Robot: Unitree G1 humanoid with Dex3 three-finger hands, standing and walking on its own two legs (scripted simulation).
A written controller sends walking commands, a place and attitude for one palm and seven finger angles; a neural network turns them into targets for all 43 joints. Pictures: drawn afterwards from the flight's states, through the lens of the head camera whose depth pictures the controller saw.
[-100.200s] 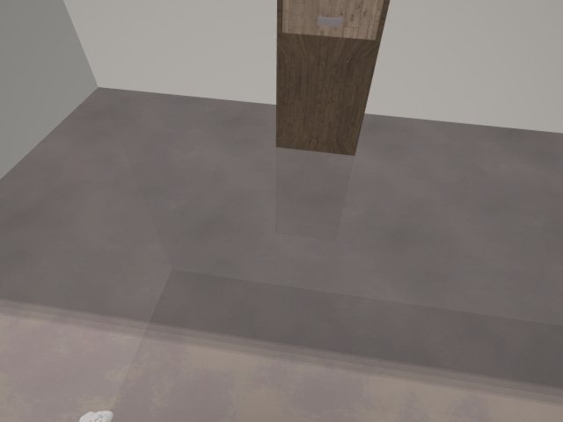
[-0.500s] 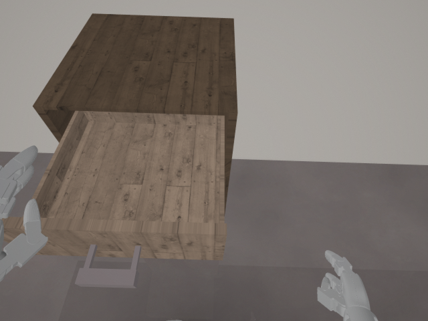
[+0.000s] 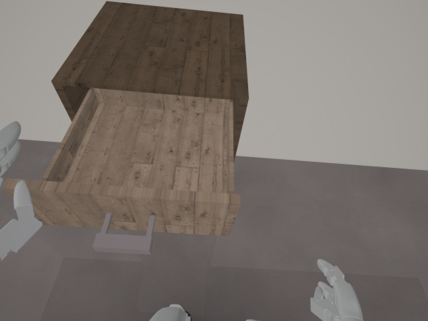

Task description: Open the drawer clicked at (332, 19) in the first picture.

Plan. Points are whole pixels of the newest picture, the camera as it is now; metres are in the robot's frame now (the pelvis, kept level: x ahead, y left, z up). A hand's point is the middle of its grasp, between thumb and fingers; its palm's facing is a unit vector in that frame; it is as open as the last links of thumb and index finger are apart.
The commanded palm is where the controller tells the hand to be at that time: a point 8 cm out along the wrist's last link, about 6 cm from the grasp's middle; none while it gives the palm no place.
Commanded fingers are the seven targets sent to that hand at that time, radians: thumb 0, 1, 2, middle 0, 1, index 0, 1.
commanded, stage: step back with the hand held close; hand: left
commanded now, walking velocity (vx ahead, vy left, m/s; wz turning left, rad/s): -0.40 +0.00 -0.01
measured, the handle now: (127, 231) +0.27 +0.19 -0.03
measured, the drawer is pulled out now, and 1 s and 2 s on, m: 0.28 0.28 0.28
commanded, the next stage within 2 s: stop stepping back and stand still in 0.46 s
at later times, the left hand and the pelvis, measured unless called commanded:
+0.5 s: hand (55, 300) +0.13 +0.18 +0.17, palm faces +0.20 -0.84 -0.51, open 7.4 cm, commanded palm +0.06 +0.24 +0.19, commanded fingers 0.00 0.90 0.90 -0.20 -0.30 -0.20 -0.30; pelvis -0.08 -0.03 +0.01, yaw -4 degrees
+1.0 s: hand out of the picture -0.01 +0.15 +0.17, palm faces +0.34 -0.82 -0.47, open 7.4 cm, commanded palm -0.07 +0.21 +0.19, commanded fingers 0.00 0.90 0.90 -0.20 -0.30 -0.20 -0.30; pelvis -0.20 -0.07 +0.01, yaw +1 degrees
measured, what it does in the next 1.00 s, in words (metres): walks backwards: right foot, then left foot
